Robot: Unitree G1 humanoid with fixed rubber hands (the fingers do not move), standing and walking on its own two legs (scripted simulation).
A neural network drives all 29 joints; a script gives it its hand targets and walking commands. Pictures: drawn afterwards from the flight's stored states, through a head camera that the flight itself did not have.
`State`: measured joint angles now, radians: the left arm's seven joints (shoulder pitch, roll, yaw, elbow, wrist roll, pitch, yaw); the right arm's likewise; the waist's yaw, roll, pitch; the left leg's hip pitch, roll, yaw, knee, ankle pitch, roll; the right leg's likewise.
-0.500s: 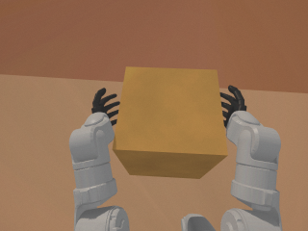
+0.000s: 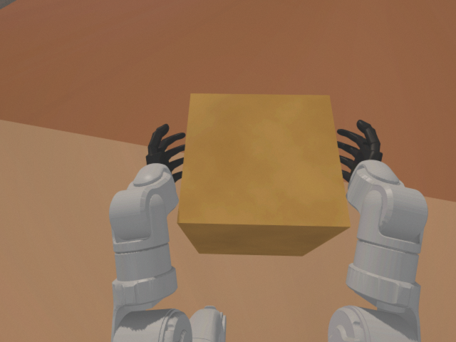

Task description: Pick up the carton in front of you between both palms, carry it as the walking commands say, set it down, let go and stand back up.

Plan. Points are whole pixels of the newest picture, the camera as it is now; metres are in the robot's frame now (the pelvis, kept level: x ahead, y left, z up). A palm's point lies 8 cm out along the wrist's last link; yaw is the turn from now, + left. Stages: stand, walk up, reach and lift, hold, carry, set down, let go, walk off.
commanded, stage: carry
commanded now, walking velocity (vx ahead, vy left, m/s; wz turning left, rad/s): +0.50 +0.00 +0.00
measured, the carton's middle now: (254, 186) +0.37 +0.02 +0.07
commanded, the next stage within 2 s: none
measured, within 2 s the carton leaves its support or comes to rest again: neither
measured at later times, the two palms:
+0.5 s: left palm (184, 61) +0.63 +0.18 +0.16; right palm (334, 61) +0.62 -0.13 +0.16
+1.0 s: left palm (185, 35) +0.71 +0.19 +0.17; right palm (323, 30) +0.72 -0.12 +0.17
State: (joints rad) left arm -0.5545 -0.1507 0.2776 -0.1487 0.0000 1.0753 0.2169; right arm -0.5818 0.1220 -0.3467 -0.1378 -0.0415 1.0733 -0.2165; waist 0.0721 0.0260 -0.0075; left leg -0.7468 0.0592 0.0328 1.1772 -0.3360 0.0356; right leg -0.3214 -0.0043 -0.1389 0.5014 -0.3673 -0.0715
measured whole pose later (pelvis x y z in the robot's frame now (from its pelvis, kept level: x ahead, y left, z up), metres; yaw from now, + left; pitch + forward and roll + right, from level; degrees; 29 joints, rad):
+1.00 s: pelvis +0.38 +0.03 +0.01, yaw +2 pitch +1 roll -2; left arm -0.58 -0.13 0.33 0.01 0.05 1.12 0.22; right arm -0.60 0.13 -0.35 0.01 -0.07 1.12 -0.21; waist 0.01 0.04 -0.12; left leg -0.11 0.04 0.06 0.56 -0.58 -0.01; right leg -0.34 0.01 -0.14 0.72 -0.51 -0.06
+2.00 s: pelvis +0.85 +0.06 +0.08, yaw +1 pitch +5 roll +0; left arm -0.56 -0.14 0.28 -0.12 0.00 1.08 0.22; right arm -0.59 0.12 -0.35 -0.11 -0.05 1.08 -0.22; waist 0.08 0.02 -0.03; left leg -0.71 0.05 0.04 1.07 -0.34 0.03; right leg -0.30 -0.01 -0.14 0.48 -0.37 -0.06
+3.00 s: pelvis +1.48 +0.07 +0.10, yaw +1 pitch +4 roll +1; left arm -0.05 -0.13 0.08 -0.44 0.00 1.08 0.15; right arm -0.06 0.13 -0.08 -0.45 -0.01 1.09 -0.16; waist 0.02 0.00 -0.10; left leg -0.60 0.07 0.15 0.58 -0.07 -0.01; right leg 0.01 -0.01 -0.16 0.22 -0.31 -0.03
